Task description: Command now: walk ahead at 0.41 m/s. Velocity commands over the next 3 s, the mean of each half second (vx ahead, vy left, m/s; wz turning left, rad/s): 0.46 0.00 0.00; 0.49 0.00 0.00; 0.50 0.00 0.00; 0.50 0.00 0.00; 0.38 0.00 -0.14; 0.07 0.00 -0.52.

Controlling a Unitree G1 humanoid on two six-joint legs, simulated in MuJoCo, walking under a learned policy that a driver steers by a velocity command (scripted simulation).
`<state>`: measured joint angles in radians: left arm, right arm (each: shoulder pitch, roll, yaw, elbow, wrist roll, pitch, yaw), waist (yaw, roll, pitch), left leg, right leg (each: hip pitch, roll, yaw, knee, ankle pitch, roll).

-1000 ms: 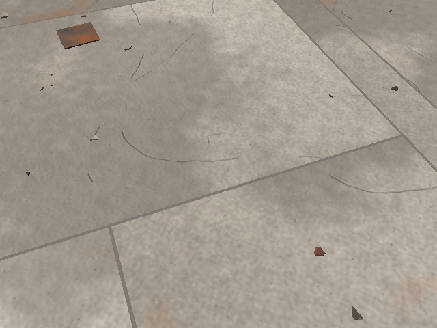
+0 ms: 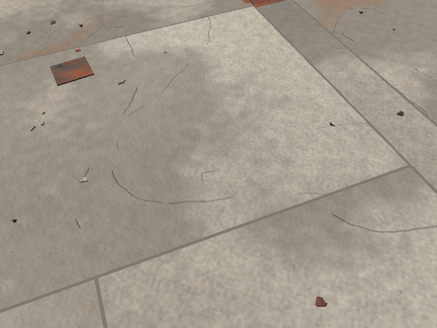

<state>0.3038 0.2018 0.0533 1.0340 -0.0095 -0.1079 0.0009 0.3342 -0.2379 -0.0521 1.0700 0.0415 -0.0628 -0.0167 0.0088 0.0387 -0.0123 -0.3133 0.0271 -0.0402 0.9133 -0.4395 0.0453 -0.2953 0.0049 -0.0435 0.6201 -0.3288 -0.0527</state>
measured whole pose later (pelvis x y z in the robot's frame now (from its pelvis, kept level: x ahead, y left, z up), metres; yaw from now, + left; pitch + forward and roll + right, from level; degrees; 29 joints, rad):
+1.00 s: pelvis +0.52 +0.01 +0.00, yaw +0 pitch +2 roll +2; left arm 0.01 0.22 0.04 0.83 -0.02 -0.10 -0.03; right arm 0.40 -0.24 -0.05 1.05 0.02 -0.08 0.00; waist -0.08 -0.03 0.01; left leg 0.07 -0.04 0.05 0.24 -0.35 0.01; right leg -0.56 -0.07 -0.01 0.52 -0.02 -0.05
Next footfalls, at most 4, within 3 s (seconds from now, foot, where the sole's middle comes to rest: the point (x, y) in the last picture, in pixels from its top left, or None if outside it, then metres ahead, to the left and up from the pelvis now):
0.48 left None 0.41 0.13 -0.76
1.04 right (276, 270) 0.72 -0.11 -0.76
1.60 left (205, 198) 1.03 0.13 -0.76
2.18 right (261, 138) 1.35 -0.10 -0.76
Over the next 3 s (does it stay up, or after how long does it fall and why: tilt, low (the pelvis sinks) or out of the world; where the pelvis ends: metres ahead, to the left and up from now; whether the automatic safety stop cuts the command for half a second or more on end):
stays up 1.38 0.01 0.01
